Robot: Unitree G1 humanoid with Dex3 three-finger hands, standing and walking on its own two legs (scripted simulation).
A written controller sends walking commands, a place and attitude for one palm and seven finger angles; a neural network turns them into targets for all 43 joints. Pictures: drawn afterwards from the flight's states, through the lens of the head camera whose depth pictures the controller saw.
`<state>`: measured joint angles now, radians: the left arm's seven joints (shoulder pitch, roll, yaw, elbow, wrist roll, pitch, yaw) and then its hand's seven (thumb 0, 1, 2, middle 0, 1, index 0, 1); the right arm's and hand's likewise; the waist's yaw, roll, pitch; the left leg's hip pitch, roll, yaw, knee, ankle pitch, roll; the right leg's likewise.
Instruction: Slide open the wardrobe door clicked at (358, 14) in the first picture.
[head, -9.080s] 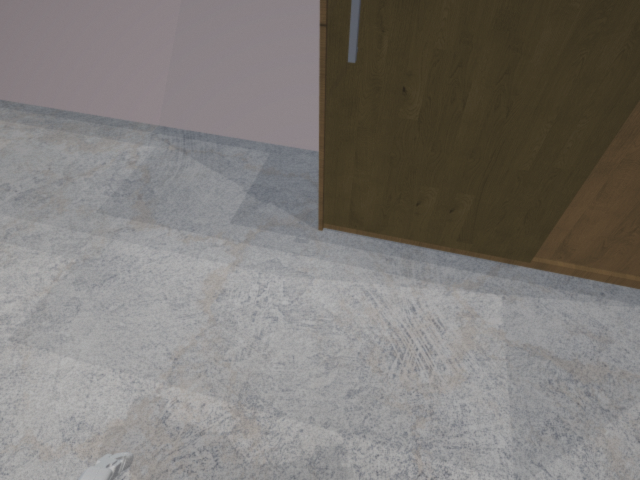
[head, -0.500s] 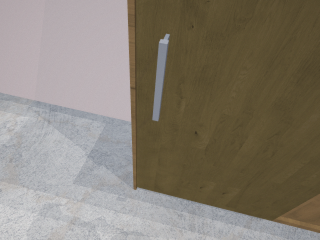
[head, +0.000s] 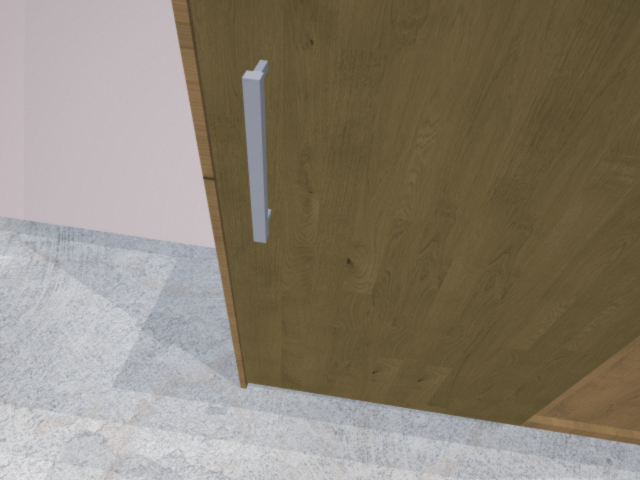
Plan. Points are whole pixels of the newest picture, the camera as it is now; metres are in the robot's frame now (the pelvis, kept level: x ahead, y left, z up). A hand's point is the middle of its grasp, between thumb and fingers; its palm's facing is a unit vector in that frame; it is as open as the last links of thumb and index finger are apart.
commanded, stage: come to a stop and stand still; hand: left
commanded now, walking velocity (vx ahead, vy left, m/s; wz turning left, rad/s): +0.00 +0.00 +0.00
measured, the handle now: (261, 162) +0.50 +0.11 +0.15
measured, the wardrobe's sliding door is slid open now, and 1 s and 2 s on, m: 0.00 0.00 0.00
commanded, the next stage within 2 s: look again from close up in 1.04 s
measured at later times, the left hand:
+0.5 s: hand out of the picture -0.07 +0.22 -0.16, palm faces +0.03 -0.97 -0.22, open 7.4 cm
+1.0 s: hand out of the picture -0.12 +0.23 -0.17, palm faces +0.04 -0.98 -0.20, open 7.3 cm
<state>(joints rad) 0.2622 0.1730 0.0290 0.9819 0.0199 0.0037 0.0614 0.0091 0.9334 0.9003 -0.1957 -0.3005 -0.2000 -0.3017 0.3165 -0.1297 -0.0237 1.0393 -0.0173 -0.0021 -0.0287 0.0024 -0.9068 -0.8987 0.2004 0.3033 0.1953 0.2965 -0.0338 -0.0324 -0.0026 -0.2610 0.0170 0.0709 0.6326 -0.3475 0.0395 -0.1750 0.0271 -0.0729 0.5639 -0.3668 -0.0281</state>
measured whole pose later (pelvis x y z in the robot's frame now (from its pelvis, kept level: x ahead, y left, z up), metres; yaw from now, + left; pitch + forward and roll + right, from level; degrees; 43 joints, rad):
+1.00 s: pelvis -0.08 +0.05 +0.01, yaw +0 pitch -3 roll -1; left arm 0.41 0.16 0.01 1.07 0.04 0.01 0.04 0.00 0.91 0.90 -0.20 -0.30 -0.20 -0.30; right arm 0.29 -0.19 -0.03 1.09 -0.01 0.02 -0.01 0.00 -0.90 -0.90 0.20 0.30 0.20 0.30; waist 0.00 0.00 0.00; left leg -0.24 -0.07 0.11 0.39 -0.12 0.10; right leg -0.21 -0.05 -0.03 0.44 -0.21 0.02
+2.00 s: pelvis -0.12 +0.09 +0.02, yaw -2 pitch +0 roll -1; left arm 0.32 0.17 0.04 1.06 0.02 0.04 0.04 0.00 0.91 0.90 -0.19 -0.30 -0.20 -0.30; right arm 0.33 -0.11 -0.03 1.11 -0.01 0.00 -0.02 0.00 -0.90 -0.90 0.20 0.30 0.20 0.30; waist -0.04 -0.03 -0.03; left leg -0.21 -0.09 0.15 0.23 -0.04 0.10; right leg -0.10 -0.04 -0.02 0.42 -0.34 -0.02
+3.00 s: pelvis -0.20 +0.14 +0.00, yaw -1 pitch +0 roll -1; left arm 0.36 0.16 0.05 1.09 0.03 0.02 0.04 0.00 0.91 0.90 -0.19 -0.30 -0.20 -0.30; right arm 0.32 -0.15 -0.06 1.06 -0.01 0.00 -0.02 0.00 -0.90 -0.90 0.20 0.30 0.20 0.30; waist -0.01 -0.01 0.02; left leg -0.25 0.05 -0.01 0.57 -0.30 -0.02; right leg -0.18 -0.06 -0.12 0.55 -0.35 0.03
